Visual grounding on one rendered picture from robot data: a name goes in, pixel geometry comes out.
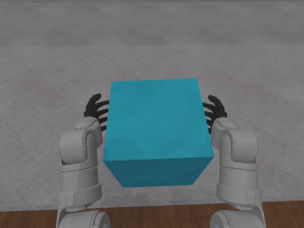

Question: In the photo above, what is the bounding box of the robot left forearm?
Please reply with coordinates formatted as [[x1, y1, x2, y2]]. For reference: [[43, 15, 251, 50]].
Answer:
[[56, 116, 104, 228]]

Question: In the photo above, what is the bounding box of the robot right forearm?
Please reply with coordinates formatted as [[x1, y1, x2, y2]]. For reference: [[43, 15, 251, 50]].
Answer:
[[211, 117, 267, 228]]

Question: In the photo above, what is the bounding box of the robot left upper arm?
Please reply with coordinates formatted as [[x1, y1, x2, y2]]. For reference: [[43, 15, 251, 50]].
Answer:
[[58, 210, 111, 228]]

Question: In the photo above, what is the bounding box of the robot right upper arm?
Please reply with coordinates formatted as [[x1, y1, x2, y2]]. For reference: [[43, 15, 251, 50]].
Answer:
[[210, 210, 265, 228]]

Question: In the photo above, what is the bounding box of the robot left hand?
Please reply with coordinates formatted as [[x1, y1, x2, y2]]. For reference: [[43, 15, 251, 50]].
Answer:
[[84, 93, 109, 132]]

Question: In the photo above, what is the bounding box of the carton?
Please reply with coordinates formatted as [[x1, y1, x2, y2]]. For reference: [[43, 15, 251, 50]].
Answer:
[[103, 78, 215, 188]]

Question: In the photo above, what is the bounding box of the robot right hand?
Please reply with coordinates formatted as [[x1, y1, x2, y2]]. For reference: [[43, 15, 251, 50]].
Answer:
[[202, 95, 227, 134]]

